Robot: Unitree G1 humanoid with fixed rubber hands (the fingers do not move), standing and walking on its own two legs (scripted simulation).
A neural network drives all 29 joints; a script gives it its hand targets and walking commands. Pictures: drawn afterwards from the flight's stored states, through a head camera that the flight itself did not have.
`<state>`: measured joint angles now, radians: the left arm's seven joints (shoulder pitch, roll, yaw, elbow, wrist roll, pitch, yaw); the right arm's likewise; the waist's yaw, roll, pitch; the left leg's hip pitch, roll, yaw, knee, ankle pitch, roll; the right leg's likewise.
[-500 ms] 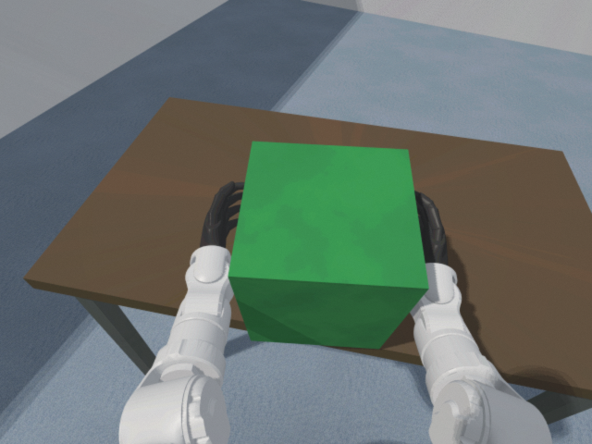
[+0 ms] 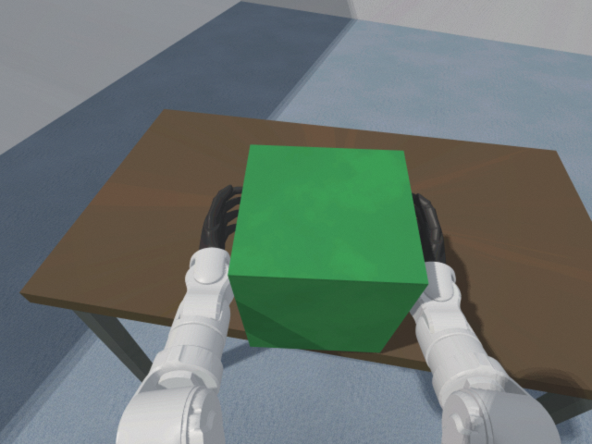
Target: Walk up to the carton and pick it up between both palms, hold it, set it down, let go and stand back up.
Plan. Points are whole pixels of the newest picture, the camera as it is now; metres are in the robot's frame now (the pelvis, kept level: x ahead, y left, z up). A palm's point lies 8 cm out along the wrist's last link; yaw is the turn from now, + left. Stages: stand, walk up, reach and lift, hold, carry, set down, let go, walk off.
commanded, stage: reach and lift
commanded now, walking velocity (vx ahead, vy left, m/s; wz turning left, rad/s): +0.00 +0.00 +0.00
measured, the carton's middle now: (320, 257) +0.38 -0.01 +0.04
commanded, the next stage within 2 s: hold in 1.78 s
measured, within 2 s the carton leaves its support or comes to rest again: neither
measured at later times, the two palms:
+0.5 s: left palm (177, 207) +0.36 +0.17 +0.17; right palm (427, 215) +0.36 -0.13 +0.16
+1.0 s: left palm (175, 191) +0.36 +0.16 +0.20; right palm (443, 194) +0.36 -0.14 +0.19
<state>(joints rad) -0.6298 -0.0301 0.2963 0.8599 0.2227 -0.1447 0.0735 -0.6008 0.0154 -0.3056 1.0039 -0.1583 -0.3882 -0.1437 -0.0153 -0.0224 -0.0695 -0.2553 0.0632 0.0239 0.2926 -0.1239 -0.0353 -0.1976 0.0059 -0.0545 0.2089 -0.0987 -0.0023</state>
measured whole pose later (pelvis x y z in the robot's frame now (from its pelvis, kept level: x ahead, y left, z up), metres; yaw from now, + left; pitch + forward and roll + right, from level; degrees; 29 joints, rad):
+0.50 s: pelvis -0.02 +0.01 +0.00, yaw +1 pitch -8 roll -1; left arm -0.68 -0.04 0.32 0.37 0.32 0.48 0.00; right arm -0.69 -0.01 -0.16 0.76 0.05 0.06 -0.14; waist -0.06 -0.09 0.06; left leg -0.02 0.03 0.01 0.31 -0.14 -0.02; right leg 0.03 -0.02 -0.06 0.25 -0.14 0.01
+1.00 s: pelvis -0.02 +0.00 +0.00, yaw +2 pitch -8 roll -1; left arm -0.69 -0.01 0.32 0.25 0.29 0.64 -0.01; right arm -0.75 -0.05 -0.07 0.63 0.15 0.26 -0.19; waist -0.08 -0.03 0.04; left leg -0.03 0.04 0.00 0.32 -0.14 -0.02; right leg 0.02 -0.01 -0.07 0.28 -0.15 0.01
